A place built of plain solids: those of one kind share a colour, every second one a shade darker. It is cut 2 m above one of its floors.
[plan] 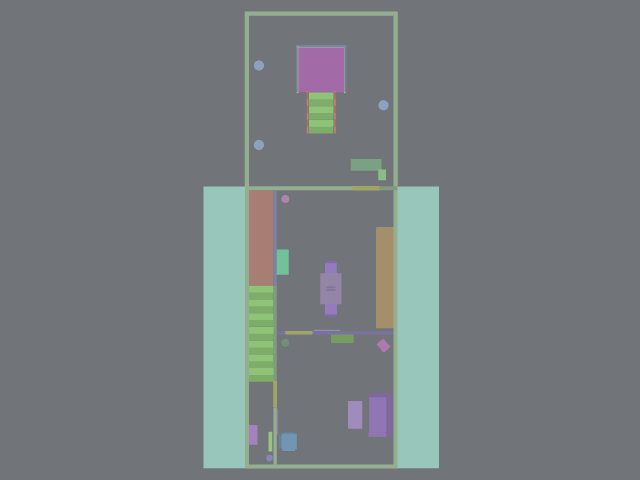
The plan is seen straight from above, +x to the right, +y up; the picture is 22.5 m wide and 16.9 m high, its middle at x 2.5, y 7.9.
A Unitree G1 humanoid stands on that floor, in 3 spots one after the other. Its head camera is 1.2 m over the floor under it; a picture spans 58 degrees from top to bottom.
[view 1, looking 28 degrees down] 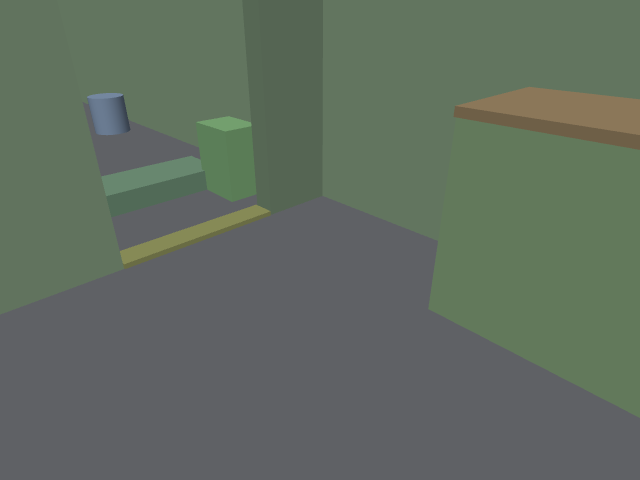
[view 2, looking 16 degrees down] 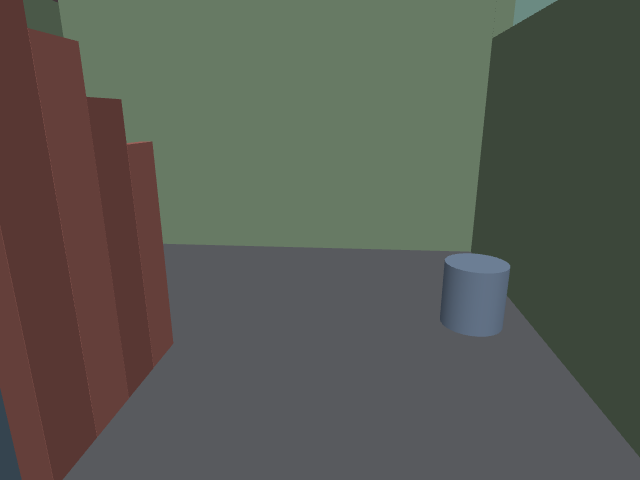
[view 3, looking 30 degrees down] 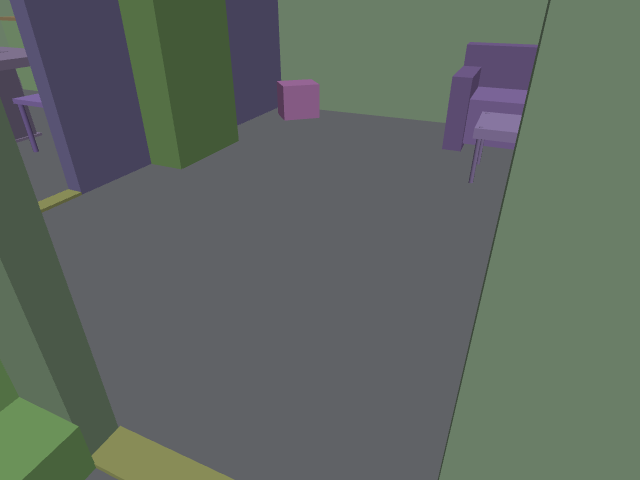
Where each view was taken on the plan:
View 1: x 3.03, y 7.54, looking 46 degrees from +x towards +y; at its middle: ground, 2.56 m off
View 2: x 1.05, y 13.70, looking -85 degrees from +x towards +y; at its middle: wall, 4.07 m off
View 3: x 0.43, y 2.01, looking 24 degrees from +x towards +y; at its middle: ground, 2.40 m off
